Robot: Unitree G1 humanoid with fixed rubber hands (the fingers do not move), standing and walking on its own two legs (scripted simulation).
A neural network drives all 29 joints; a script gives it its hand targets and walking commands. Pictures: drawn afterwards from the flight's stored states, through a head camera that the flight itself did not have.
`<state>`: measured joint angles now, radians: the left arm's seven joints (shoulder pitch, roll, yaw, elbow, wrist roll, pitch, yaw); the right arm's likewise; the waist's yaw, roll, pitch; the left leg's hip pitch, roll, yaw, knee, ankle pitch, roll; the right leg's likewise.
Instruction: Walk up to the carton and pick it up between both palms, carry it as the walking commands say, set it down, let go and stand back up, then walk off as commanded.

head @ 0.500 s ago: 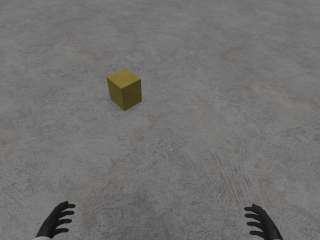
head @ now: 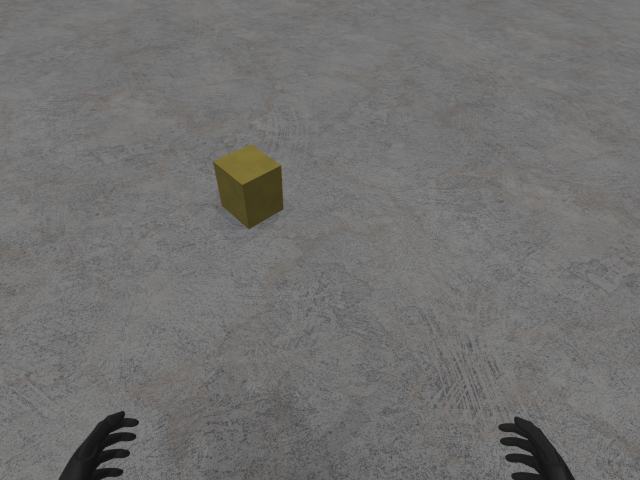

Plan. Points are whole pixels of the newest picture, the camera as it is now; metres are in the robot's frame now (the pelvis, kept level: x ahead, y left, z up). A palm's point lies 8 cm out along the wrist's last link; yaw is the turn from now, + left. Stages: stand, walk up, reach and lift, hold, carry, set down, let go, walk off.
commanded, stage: stand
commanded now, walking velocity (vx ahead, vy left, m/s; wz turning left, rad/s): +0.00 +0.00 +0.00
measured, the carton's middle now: (250, 186) +1.42 +0.30 -0.64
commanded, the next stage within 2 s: walk up in 1.82 s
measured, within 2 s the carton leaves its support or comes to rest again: neither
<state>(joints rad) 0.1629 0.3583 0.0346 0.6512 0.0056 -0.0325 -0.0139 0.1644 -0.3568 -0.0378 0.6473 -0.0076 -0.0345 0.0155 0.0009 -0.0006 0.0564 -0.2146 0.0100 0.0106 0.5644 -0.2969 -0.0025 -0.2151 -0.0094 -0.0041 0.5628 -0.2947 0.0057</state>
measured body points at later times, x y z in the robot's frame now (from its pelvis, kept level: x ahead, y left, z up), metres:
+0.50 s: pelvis +0.00 +0.00 +0.01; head +0.00 +0.00 +0.46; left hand +0.15 +0.30 -0.08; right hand +0.15 -0.30 -0.08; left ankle +0.01 +0.12 -0.73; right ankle +0.01 -0.12 -0.73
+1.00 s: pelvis +0.00 +0.00 +0.01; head +0.00 +0.00 +0.46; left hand +0.12 +0.31 -0.09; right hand +0.12 -0.31 -0.09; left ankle +0.01 +0.12 -0.73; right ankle +0.01 -0.12 -0.73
